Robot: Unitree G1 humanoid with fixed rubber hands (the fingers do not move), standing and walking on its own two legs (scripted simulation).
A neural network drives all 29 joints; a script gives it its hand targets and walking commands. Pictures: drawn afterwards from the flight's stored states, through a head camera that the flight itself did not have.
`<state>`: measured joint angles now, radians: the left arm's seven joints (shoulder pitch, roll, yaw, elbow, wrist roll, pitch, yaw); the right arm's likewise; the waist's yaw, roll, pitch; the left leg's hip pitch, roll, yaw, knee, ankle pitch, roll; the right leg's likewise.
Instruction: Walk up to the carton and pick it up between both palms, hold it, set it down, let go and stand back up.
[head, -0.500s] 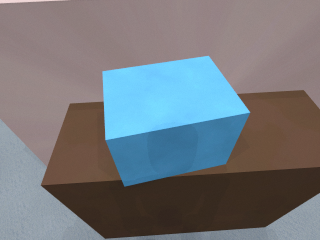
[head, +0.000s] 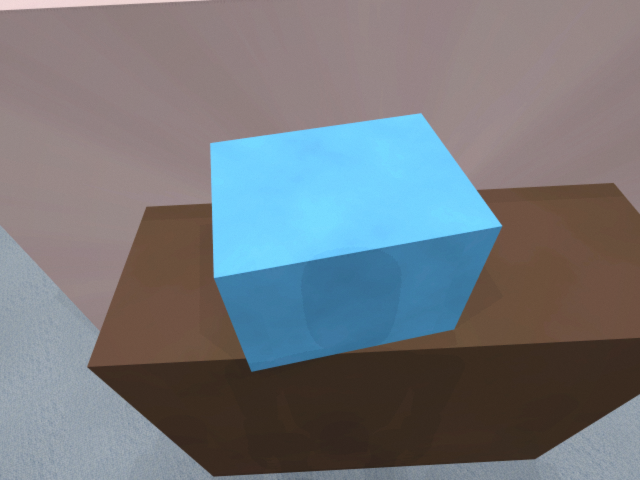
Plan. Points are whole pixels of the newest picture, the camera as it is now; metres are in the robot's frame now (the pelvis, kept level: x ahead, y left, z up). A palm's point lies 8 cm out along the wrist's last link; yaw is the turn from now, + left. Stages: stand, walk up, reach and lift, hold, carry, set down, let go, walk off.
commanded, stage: stand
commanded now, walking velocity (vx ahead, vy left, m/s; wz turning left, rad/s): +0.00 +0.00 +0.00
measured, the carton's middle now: (337, 240) +0.41 +0.00 +0.07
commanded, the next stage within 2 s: walk up in 0.94 s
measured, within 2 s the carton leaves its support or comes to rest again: neither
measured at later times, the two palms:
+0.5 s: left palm out of the picture -0.04 +0.19 -0.15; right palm out of the picture -0.04 -0.19 -0.15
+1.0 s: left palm out of the picture -0.02 +0.20 -0.15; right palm out of the picture -0.02 -0.19 -0.15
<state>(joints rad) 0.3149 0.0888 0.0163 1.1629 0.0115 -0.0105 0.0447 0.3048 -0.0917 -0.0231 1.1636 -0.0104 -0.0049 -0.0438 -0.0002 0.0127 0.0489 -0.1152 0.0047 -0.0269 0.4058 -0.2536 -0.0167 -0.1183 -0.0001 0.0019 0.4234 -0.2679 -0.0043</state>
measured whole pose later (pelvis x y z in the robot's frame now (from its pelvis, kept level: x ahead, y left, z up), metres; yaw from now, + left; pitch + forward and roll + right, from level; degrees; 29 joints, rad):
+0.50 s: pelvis +0.00 +0.00 +0.00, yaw +0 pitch -1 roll +0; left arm 0.34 0.07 0.01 1.15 0.01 -0.01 0.04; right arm 0.31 -0.08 -0.01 1.18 -0.01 0.00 -0.04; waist 0.00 0.02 0.05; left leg -0.15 0.02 -0.03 0.42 -0.26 -0.02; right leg -0.14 0.01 0.00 0.42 -0.26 -0.01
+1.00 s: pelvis +0.01 +0.01 +0.00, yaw +0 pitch -1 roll +0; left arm 0.32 0.08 0.02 1.16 0.01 -0.01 0.05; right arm 0.31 -0.08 -0.02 1.18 -0.01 -0.01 -0.05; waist 0.00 0.00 0.04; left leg -0.12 0.00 -0.01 0.41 -0.27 -0.01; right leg -0.12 -0.01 0.01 0.42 -0.29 0.01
